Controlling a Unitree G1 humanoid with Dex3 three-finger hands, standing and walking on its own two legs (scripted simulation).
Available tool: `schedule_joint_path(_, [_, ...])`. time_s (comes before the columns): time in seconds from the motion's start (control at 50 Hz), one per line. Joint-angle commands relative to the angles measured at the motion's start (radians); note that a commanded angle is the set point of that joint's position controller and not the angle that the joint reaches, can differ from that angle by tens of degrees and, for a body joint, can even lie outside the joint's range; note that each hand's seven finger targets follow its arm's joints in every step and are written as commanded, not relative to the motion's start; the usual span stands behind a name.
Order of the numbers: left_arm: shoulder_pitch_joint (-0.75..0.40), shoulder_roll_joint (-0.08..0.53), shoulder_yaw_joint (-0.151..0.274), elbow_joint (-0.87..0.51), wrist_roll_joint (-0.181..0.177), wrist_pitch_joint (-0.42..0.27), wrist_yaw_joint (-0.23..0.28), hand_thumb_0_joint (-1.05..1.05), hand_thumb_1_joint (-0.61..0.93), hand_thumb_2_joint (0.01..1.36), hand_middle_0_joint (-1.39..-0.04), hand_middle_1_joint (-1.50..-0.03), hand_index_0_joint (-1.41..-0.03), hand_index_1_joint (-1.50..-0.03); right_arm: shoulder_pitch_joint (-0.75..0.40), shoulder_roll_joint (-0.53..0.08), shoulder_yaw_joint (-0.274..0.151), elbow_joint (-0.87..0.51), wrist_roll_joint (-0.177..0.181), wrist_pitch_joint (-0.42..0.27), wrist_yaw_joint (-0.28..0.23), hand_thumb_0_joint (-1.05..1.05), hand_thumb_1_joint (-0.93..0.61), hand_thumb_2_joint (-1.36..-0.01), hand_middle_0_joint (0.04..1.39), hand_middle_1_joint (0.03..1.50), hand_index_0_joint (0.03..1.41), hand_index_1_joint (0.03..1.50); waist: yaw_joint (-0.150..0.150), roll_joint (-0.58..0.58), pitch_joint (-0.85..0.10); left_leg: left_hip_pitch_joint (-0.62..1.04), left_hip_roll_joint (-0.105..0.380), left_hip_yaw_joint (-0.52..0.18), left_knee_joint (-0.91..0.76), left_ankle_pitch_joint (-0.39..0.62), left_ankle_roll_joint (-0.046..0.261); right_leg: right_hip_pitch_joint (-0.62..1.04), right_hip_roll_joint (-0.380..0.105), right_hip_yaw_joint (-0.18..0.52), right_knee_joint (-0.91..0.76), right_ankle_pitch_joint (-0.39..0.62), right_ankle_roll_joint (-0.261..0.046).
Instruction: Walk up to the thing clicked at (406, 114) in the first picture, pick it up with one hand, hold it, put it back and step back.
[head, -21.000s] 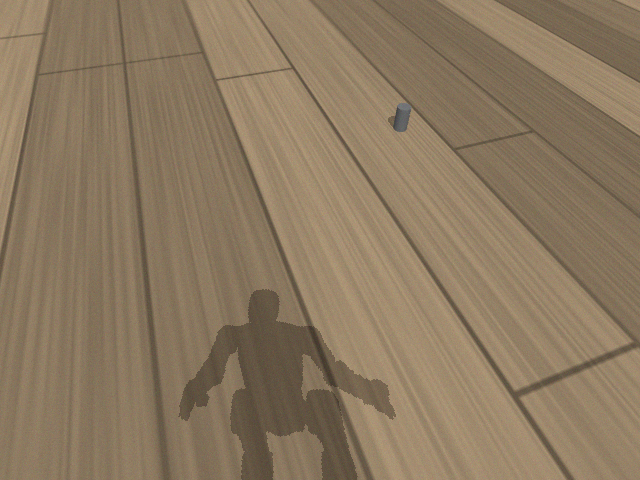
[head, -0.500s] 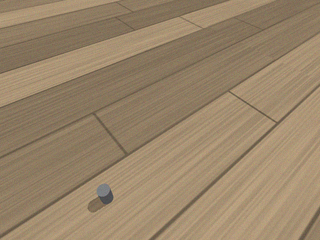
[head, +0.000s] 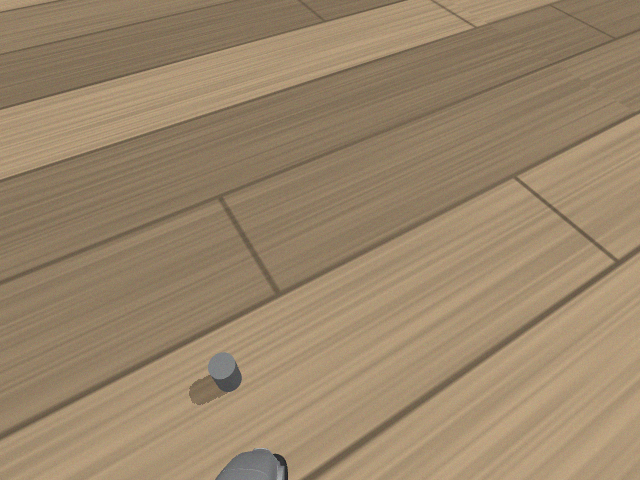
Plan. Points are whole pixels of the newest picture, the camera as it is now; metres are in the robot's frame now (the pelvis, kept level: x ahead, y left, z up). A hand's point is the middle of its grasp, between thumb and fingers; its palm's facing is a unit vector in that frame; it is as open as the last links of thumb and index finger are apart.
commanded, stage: walk up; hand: left
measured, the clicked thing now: (225, 372) +0.43 +0.27 -0.69
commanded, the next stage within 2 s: stand in 1.30 s
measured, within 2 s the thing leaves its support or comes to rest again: neither
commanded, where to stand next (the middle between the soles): +0.01 -0.02 m, yaw +0 degrees
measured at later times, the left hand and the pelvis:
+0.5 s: hand out of the picture +0.04 +0.31 -0.13, palm faces -0.05 -0.86 -0.52, open 7.4 cm; pelvis -0.02 +0.02 +0.00, yaw +0 degrees
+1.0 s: hand out of the picture +0.08 +0.26 -0.15, palm faces -0.01 -0.95 -0.30, open 7.4 cm; pelvis -0.01 +0.01 +0.01, yaw +1 degrees
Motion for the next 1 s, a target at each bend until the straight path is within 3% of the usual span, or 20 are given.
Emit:
schedule_joint_path(0.0, [0.109, 0.177, 0.038, -0.051, -0.025, 0.000, 0.037, 0.000, 0.900, 0.900, -0.200, -0.300, -0.200, -0.300, 0.128, -0.327, -0.090, -0.068, 0.034, -0.036, -0.048, 0.000, -0.900, -0.900, 0.200, 0.300, 0.200, 0.300, -0.055, 0.222, -0.355, 0.453, 0.421, -0.547, -0.120, 0.566, 0.344, -0.293, 0.054, 0.174, 0.445, -0.184, -0.013])
schedule_joint_path(0.08, [0.080, 0.195, 0.040, -0.015, -0.023, 0.008, 0.023, 0.000, 0.900, 0.900, -0.200, -0.300, -0.200, -0.300, -0.075, -0.244, -0.055, -0.111, 0.022, -0.011, -0.054, 0.000, -0.900, -0.900, 0.200, 0.300, 0.200, 0.300, -0.005, 0.165, -0.181, 0.097, 0.212, -0.167, -0.154, 0.209, 0.188, -0.218, 0.017, 0.162, 0.283, -0.065, -0.026])
schedule_joint_path(0.18, [0.085, 0.168, 0.038, 0.029, -0.020, -0.013, 0.057, 0.000, 0.900, 0.900, -0.200, -0.300, -0.200, -0.300, -0.110, -0.253, -0.065, -0.130, 0.005, 0.033, -0.033, 0.000, -0.900, -0.900, 0.200, 0.300, 0.200, 0.300, -0.019, 0.229, -0.217, 0.139, 0.230, -0.160, 0.013, 0.513, 0.206, -0.168, 0.054, 0.066, -0.002, 0.143, 0.024])
schedule_joint_path(0.22, [0.104, 0.196, 0.051, 0.041, -0.009, -0.018, 0.064, 0.000, 0.900, 0.900, -0.200, -0.300, -0.200, -0.300, -0.147, -0.240, -0.064, -0.140, 0.023, 0.054, -0.027, 0.000, -0.900, -0.900, 0.200, 0.300, 0.200, 0.300, 0.010, 0.188, -0.223, 0.049, 0.187, -0.139, 0.096, 0.365, 0.139, -0.098, 0.065, 0.080, -0.111, 0.307, 0.011])
schedule_joint_path(0.24, [0.110, 0.250, 0.064, 0.036, 0.002, -0.019, 0.066, 0.000, 0.900, 0.900, -0.200, -0.300, -0.200, -0.300, -0.172, -0.218, -0.064, -0.156, 0.030, 0.064, -0.025, 0.000, -0.900, -0.900, 0.200, 0.300, 0.200, 0.300, 0.027, 0.094, -0.193, -0.034, 0.138, -0.112, 0.164, 0.193, 0.084, -0.111, -0.019, 0.185, -0.169, 0.388, -0.028])
schedule_joint_path(0.26, [0.082, 0.340, 0.088, 0.014, 0.019, -0.020, 0.067, 0.000, 0.900, 0.900, -0.200, -0.300, -0.200, -0.300, -0.179, -0.164, -0.053, -0.172, 0.037, 0.074, -0.025, 0.000, -0.900, -0.900, 0.200, 0.300, 0.200, 0.300, 0.025, -0.138, -0.144, -0.176, 0.008, -0.057, 0.347, -0.098, 0.017, -0.132, -0.245, 0.481, -0.296, 0.469, -0.117])
schedule_joint_path(0.28, [0.003, 0.417, 0.099, -0.018, 0.024, -0.012, 0.066, 0.000, 0.900, 0.900, -0.200, -0.300, -0.200, -0.300, -0.192, -0.198, -0.070, -0.173, 0.030, 0.090, -0.035, 0.000, -0.900, -0.900, 0.200, 0.300, 0.200, 0.300, 0.027, -0.237, -0.124, -0.147, -0.037, -0.119, 0.579, -0.474, 0.002, -0.280, -0.436, 0.679, -0.367, 0.549, -0.296])
schedule_joint_path(0.3, [-0.045, 0.403, 0.102, -0.044, 0.030, -0.015, 0.069, 0.000, 0.900, 0.900, -0.200, -0.300, -0.200, -0.300, -0.176, -0.238, -0.087, -0.169, 0.014, 0.100, -0.040, 0.000, -0.900, -0.900, 0.200, 0.300, 0.200, 0.300, 0.012, -0.196, -0.075, -0.144, 0.001, -0.185, 0.687, -0.464, -0.013, -0.330, -0.444, 0.704, -0.352, 0.559, -0.337])
schedule_joint_path(0.36, [-0.079, 0.272, 0.082, -0.051, 0.026, -0.020, 0.072, 0.000, 0.900, 0.900, -0.200, -0.300, -0.200, -0.300, -0.101, -0.224, -0.095, -0.126, 0.029, 0.080, -0.024, 0.000, -0.900, -0.900, 0.200, 0.300, 0.200, 0.300, -0.034, -0.076, -0.126, -0.167, -0.043, -0.187, 0.719, -0.338, -0.012, -0.199, -0.234, 0.372, -0.211, 0.637, -0.235])
schedule_joint_path(0.46, [-0.068, 0.234, 0.072, -0.062, 0.065, -0.008, 0.040, 0.000, 0.900, 0.900, -0.200, -0.300, -0.200, -0.300, -0.098, -0.199, -0.064, -0.087, 0.033, 0.032, -0.011, 0.000, -0.900, -0.900, 0.200, 0.300, 0.200, 0.300, 0.037, -0.217, -0.273, -0.058, -0.020, -0.012, 0.171, -0.384, -0.055, -0.003, -0.093, 0.263, -0.213, -0.003, -0.170])
schedule_joint_path(0.52, [-0.061, 0.235, 0.072, -0.063, 0.035, 0.031, 0.014, 0.000, 0.900, 0.900, -0.200, -0.300, -0.200, -0.300, 0.048, -0.205, -0.069, -0.010, 0.003, -0.010, -0.040, 0.000, -0.900, -0.900, 0.200, 0.300, 0.200, 0.300, -0.032, -0.161, -0.259, 0.229, -0.020, 0.005, -0.297, -0.148, -0.047, -0.124, -0.089, 0.222, 0.048, 0.210, -0.129])
schedule_joint_path(0.56, [-0.013, 0.097, 0.028, -0.073, 0.015, 0.034, 0.013, 0.000, 0.900, 0.900, -0.200, -0.300, -0.200, -0.300, -0.026, -0.341, -0.085, -0.043, -0.030, -0.035, -0.056, 0.000, -0.900, -0.900, 0.200, 0.300, 0.200, 0.300, 0.003, 0.188, -0.175, 0.368, 0.322, -0.597, -0.268, -0.127, 0.081, -0.592, 0.079, 0.135, 0.296, -0.128, -0.003])
schedule_joint_path(0.58, [-0.136, 0.219, 0.058, -0.064, 0.025, 0.030, 0.027, 0.000, 0.900, 0.900, -0.200, -0.300, -0.200, -0.300, -0.033, -0.428, -0.101, -0.036, 0.003, -0.034, -0.054, 0.000, -0.900, -0.900, 0.200, 0.300, 0.200, 0.300, -0.060, 0.149, -0.105, 0.144, 0.444, -0.687, -0.294, -0.272, 0.237, -0.493, -0.009, 0.233, 0.229, -0.125, -0.007])
schedule_joint_path(0.6, [-0.163, 0.265, 0.067, -0.042, 0.025, 0.018, 0.020, 0.000, 0.900, 0.900, -0.200, -0.300, -0.200, -0.300, -0.108, -0.408, -0.098, -0.041, 0.007, -0.034, -0.052, 0.000, -0.900, -0.900, 0.200, 0.300, 0.200, 0.300, -0.032, 0.128, -0.029, -0.010, 0.426, -0.639, -0.298, -0.273, 0.255, -0.375, -0.034, 0.212, 0.231, -0.086, -0.009])
schedule_joint_path(0.66, [-0.076, 0.194, 0.057, -0.005, 0.002, 0.004, -0.004, 0.000, 0.900, 0.900, -0.200, -0.300, -0.200, -0.300, -0.119, -0.262, -0.044, -0.033, 0.003, -0.057, -0.053, 0.000, -0.900, -0.900, 0.200, 0.300, 0.200, 0.300, 0.008, 0.178, -0.060, 0.169, 0.185, -0.211, -0.131, 0.203, 0.101, -0.321, 0.002, 0.152, 0.027, 0.101, -0.020])
schedule_joint_path(0.74, [-0.097, 0.176, 0.057, 0.031, 0.011, 0.006, 0.001, 0.000, 0.900, 0.900, -0.200, -0.300, -0.200, -0.300, -0.057, -0.276, -0.047, -0.002, 0.022, -0.038, -0.053, 0.000, -0.900, -0.900, 0.200, 0.300, 0.200, 0.300, -0.006, 0.197, -0.115, 0.078, 0.163, -0.173, -0.044, 0.265, 0.066, -0.058, 0.058, 0.088, -0.206, 0.268, -0.035])
schedule_joint_path(0.78, [-0.080, 0.229, 0.063, 0.041, 0.019, 0.000, 0.002, 0.000, 0.900, 0.900, -0.200, -0.300, -0.200, -0.300, -0.053, -0.221, -0.029, -0.014, 0.037, -0.035, -0.058, 0.000, -0.900, -0.900, 0.200, 0.300, 0.200, 0.300, 0.001, 0.087, -0.178, 0.006, 0.108, -0.130, 0.003, 0.069, 0.023, 0.046, -0.038, 0.220, -0.192, 0.467, -0.077])
schedule_joint_path(0.84, [-0.192, 0.227, 0.051, 0.026, 0.012, 0.019, -0.013, 0.000, 0.900, 0.900, -0.200, -0.300, -0.200, -0.300, 0.002, -0.219, -0.034, 0.037, 0.022, -0.031, -0.063, 0.000, -0.900, -0.900, 0.200, 0.300, 0.200, 0.300, -0.048, 0.006, -0.156, 0.100, 0.062, -0.131, -0.115, -0.348, 0.016, -0.151, -0.113, 0.310, -0.242, 0.096, -0.110])
schedule_joint_path(0.9, [-0.197, 0.188, 0.040, 0.050, 0.011, 0.019, -0.022, 0.000, 0.900, 0.900, -0.200, -0.300, -0.200, -0.300, -0.064, -0.264, -0.037, 0.045, 0.014, -0.042, -0.057, 0.000, -0.900, -0.900, 0.200, 0.300, 0.200, 0.300, -0.015, 0.060, -0.117, 0.048, 0.145, -0.229, -0.200, -0.282, 0.050, -0.129, -0.016, 0.207, -0.200, 0.108, -0.049])
schedule_joint_path(0.98, [-0.201, 0.199, 0.045, 0.087, 0.009, 0.002, -0.018, 0.000, 0.900, 0.900, -0.200, -0.300, -0.200, -0.300, -0.062, -0.228, -0.018, 0.057, 0.020, -0.050, -0.059, 0.000, -0.900, -0.900, 0.200, 0.300, 0.200, 0.300, -0.022, -0.008, -0.168, 0.089, 0.083, -0.103, -0.107, -0.023, 0.012, -0.036, -0.072, 0.253, -0.247, 0.404, -0.077])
